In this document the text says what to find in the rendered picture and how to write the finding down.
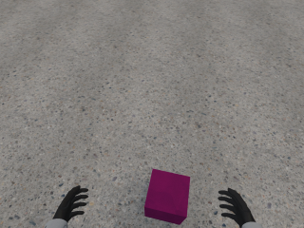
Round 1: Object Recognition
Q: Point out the left robot hand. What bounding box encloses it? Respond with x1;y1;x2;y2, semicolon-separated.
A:
53;185;88;222

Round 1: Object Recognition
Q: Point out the left robot forearm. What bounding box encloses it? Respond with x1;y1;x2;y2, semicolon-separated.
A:
44;218;68;228

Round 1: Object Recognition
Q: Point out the right robot hand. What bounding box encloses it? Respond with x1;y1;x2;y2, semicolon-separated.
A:
218;187;256;228

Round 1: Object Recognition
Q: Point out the carton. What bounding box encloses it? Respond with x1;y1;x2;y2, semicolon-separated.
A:
144;168;190;225

